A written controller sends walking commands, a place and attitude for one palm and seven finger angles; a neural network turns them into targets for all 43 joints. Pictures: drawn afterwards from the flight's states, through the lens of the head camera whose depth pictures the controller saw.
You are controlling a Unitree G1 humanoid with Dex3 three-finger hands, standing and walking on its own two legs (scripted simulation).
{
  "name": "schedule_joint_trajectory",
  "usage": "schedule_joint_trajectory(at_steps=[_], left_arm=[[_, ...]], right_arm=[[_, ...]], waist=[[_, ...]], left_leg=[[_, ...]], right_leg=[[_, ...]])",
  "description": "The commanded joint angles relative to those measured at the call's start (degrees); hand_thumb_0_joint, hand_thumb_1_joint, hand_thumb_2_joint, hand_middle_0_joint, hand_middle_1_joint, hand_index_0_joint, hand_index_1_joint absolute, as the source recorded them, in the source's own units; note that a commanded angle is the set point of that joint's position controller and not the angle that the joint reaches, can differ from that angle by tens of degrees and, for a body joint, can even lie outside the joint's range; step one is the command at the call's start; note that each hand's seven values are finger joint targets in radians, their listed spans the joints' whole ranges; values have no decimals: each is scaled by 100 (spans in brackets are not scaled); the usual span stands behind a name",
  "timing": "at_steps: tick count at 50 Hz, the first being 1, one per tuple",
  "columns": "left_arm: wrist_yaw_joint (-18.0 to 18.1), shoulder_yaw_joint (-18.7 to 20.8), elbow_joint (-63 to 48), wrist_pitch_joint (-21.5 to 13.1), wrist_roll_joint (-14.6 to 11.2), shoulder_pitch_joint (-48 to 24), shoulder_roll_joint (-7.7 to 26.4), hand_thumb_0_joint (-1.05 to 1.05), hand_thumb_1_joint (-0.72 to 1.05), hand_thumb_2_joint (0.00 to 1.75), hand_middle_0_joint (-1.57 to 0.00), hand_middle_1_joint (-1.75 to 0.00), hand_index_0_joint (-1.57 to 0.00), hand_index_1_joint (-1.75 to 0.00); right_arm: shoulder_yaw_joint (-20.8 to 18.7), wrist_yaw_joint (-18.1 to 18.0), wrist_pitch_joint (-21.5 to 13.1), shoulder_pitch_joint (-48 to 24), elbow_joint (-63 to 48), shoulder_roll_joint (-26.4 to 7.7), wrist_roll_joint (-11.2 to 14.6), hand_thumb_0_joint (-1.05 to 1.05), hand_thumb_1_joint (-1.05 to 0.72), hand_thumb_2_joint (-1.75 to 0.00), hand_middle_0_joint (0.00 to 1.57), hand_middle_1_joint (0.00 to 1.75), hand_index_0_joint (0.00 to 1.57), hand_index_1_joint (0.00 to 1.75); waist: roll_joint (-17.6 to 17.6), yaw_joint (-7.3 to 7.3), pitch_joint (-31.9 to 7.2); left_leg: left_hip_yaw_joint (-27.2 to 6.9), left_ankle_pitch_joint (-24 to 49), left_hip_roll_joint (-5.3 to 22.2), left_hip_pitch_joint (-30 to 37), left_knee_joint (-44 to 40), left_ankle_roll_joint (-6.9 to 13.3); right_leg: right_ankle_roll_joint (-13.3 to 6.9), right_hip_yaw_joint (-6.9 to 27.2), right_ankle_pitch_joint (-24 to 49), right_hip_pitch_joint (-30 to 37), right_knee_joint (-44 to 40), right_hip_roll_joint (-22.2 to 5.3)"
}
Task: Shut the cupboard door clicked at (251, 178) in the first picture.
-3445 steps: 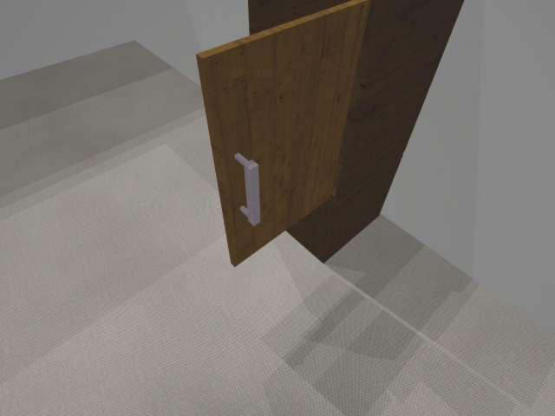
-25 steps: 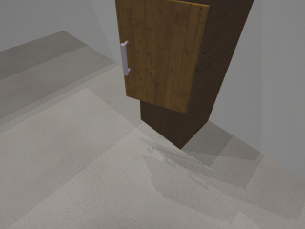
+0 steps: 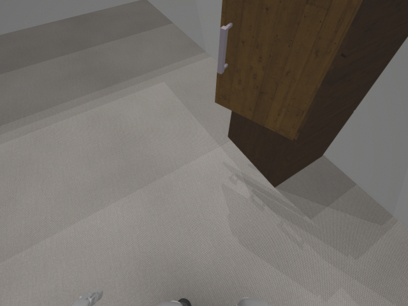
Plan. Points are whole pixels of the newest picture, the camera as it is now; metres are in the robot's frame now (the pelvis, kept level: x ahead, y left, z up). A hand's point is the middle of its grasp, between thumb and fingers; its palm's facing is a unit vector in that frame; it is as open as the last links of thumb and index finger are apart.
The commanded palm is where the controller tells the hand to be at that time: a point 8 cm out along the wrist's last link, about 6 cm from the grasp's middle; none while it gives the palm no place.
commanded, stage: walk to a spot facing it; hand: left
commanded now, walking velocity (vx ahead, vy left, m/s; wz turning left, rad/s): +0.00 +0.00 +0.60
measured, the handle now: (225, 49) +0.94 -0.05 -0.05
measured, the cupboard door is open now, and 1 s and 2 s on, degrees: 22 22 22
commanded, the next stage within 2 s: turn to face it in 1.36 s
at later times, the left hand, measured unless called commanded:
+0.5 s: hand out of the picture -0.04 +0.20 -0.19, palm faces +0.36 -0.89 -0.27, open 7.4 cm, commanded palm none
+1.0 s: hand out of the picture -0.08 +0.13 -0.16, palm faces +0.71 -0.67 -0.20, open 7.4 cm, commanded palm none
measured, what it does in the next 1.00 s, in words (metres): steps on the spot, turning left: right foot, then left foot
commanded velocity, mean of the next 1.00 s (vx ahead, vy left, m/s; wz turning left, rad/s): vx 0.18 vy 0.00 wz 0.59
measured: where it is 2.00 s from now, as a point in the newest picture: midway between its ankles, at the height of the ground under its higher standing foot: (153, 287)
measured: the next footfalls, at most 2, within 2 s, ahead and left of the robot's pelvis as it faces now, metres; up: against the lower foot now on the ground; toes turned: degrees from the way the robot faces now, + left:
right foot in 0.12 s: +0.03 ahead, -0.16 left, +0.00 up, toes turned +7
left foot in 0.42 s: +0.00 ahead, +0.13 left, +0.00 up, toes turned +22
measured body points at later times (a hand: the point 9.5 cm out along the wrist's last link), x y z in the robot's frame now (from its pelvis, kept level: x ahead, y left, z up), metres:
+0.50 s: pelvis -0.01 -0.02 -0.02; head +0.03 +0.01 +0.43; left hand -0.06 +0.25 -0.17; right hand +0.18 -0.24 -0.15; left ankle -0.04 +0.11 -0.74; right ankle -0.01 -0.16 -0.70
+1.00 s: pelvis +0.06 +0.01 +0.00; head +0.09 +0.04 +0.45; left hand -0.12 +0.16 -0.15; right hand +0.31 -0.10 -0.14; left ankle +0.03 +0.16 -0.70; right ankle +0.08 -0.13 -0.74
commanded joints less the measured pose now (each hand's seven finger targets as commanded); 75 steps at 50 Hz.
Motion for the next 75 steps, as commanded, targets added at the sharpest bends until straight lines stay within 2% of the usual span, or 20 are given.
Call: schedule_joint_trajectory(at_steps=[1, 3, 5, 6, 17, 19, 21, 31, 33, 35, 40, 49, 52, 53, 54, 55, 60, 71, 73, 75], left_arm=[[23, 123, -430, -89, -40, 437, 447, 0, 90, 90, -20, -30, -20, -30], [45, 193, -315, -91, -47, 987, 622, 0, 90, 90, -20, -30, -20, -30], [111, 373, -419, -158, 98, 1052, 1532, 0, 90, 90, -20, -30, -20, -30], [121, 267, -589, -109, 52, 346, 1458, 0, 90, 90, -20, -30, -20, -30], [69, 288, -413, -228, 59, 831, 1285, 0, 90, 90, -20, -30, -20, -30], [47, 286, -457, -196, -8, 782, 1203, 0, 90, 90, -20, -30, -20, -30], [3, 81, -844, -151, -32, 603, 568, 0, 90, 90, -20, -30, -20, -30], [-243, 181, -402, -246, 45, 1301, 576, 0, 90, 90, -20, -30, -20, -30], [-113, 370, -298, -324, 192, 2176, 1358, 0, 90, 90, -20, -30, -20, -30], [-19, 324, -527, -381, 44, 1462, 1288, 0, 90, 90, -20, -30, -20, -30], [-37, 163, -346, -615, 49, 1054, 596, 0, 90, 90, -20, -30, -20, -30], [-61, 227, 137, -629, 66, 1799, 778, 0, 90, 90, -20, -30, -20, -30], [-97, 256, 115, -602, -1, 1508, 937, 0, 90, 90, -20, -30, -20, -30], [-165, 235, -10, -590, -19, 1551, 684, 0, 90, 90, -20, -30, -20, -30], [-248, 135, -416, -573, -34, 1155, 431, 0, 90, 90, -20, -30, -20, -30], [-208, 83, -761, -561, 3, 322, 523, 0, 90, 90, -20, -30, -20, -30], [-254, 150, -159, -393, 71, 1007, 174, 0, 90, 90, -20, -30, -20, -30], [-286, 161, -202, -413, 71, 920, 274, 0, 90, 90, -20, -30, -20, -30], [-189, 335, 54, -546, 141, 2060, 1089, 0, 90, 90, -20, -30, -20, -30], [-79, 228, 72, -504, 20, 1767, 925, 0, 90, 90, -20, -30, -20, -30]], right_arm=[[-413, -34, -1, 85, -464, -1316, -12, 0, -90, -90, 20, 30, 20, 30], [-426, -10, 50, -257, -613, -1215, 44, 0, -90, -90, 20, 30, 20, 30], [-398, 51, 59, -159, -757, -674, 129, 0, -90, -90, 20, 30, 20, 30], [-448, 84, 51, -134, -751, -819, 31, 0, -90, -90, 20, 30, 20, 30], [-212, 238, 3, -621, -923, -604, 141, 0, -90, -90, 20, 30, 20, 30], [-263, 231, -61, -111, -780, -886, 110, 0, -90, -90, 20, 30, 20, 30], [-511, 151, -90, 517, -685, -1909, 63, 0, -90, -90, 20, 30, 20, 30], [-362, 51, -86, -786, -942, -1439, 15, 0, -90, -90, 20, 30, 20, 30], [-217, 107, -109, -1000, -1227, -641, 121, 0, -90, -90, 20, 30, 20, 30], [-304, 189, -96, -951, -1269, -793, 28, 0, -90, -90, 20, 30, 20, 30], [-248, 400, -63, -794, -916, -449, 46, 0, -90, -90, 20, 30, 20, 30], [-99, 472, -233, -1473, -1114, -283, 48, 0, -90, -90, 20, 30, 20, 30], [-196, 385, -339, -216, -781, -632, -9, 0, -90, -90, 20, 30, 20, 30], [-357, 289, -374, 668, -567, -1256, -38, 0, -90, -90, 20, 30, 20, 30], [-523, 194, -384, 1401, -394, -1932, -26, 0, -90, -90, 20, 30, 20, 30], [-493, 111, -364, 1669, -250, -1964, 41, 0, -90, -90, 20, 30, 20, 30], [-160, -23, -524, 47, -510, -933, 21, 0, -90, -90, 20, 30, 20, 30], [-214, 29, -459, 112, -113, -767, 52, 0, -90, -90, 20, 30, 20, 30], [-121, 79, -487, 259, -210, -257, 149, 0, -90, -90, 20, 30, 20, 30], [-199, 36, -414, 380, -179, -432, 67, 0, -90, -90, 20, 30, 20, 30]], waist=[[861, 123, -971], [774, 417, -948], [-1406, 473, -735], [-1082, 220, -408], [-1256, 330, -544], [-811, 31, -888], [1740, -289, -1270], [627, 495, -500], [-2119, 1002, -337], [-1247, 435, 13], [-952, 190, 5], [-1029, 548, -125], [-685, -134, -783], [532, -556, -1451], [1732, -829, -1682], [611, -943, -1342], [862, 78, -521], [214, 472, -162], [-1721, 945, -662], [-1793, 614, -588]], left_leg=[[-1831, -11, 1133, 610, -885, 630], [-1613, -804, 746, -336, -719, 311], [72, -2080, -460, -1721, 1793, -467], [224, -2406, -135, -1543, 3283, -399], [1351, -1534, 295, -275, 1230, -410], [1138, -133, 367, 1008, -66, -282], [-1609, 3600, 2669, 2300, -378, 1023], [-848, -3177, 1047, -813, -460, 450], [587, -3183, -234, -3048, 2745, -149], [174, -2111, 390, -2616, 4733, -149], [820, -738, 752, -1909, 3888, -320], [1487, -1132, 697, -1204, 1308, -35], [1839, -841, 220, 1186, 286, 178], [465, -1124, 1098, 2865, -79, 550], [-1985, -620, 2663, 3834, -665, 1196], [-2246, -445, 2952, 3403, -852, 1409], [-453, -1349, 1891, 885, -1301, 862], [132, -1577, 1292, -130, -623, 664], [1107, -2300, 93, -1530, 2246, 131], [547, -2459, 373, -1687, 4025, 67]], right_leg=[[16, -43, 92, 500, -1236, 224], [-56, -101, 711, 1729, -2540, 213], [-984, 2475, -662, 2137, -4273, -2171], [-1260, 2261, -207, 1100, -4240, -2744], [-774, -196, 4496, 1913, -2233, -1892], [-333, -599, 3956, 1340, -1278, -1687], [243, -744, -1327, -890, 736, -596], [66, -757, 449, 1522, -1814, 32], [-645, 2334, -2296, 2773, -4172, -2181], [-1029, 3246, -3024, 1263, -4839, -2937], [-658, -204, 626, 1427, -4238, -1846], [-673, -1091, 2799, 2547, -3492, -2334], [-394, -1826, 3552, 1719, -1609, -1997], [-97, -1892, 2175, 360, 33, -1557], [141, -1415, -790, -1650, 1661, -753], [32, -604, -737, -2110, 2129, -803], [-10, -271, 555, -1022, 1156, -951], [6, -695, 1523, 1318, -1936, -253], [-572, 1597, 472, 3044, -3379, -1962], [-1166, 2816, 27, 2268, -4252, -2549]])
